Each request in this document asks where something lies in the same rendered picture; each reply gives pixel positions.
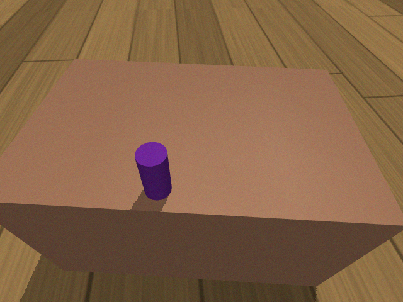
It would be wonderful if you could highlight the can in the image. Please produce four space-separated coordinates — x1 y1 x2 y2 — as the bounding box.
135 142 172 200

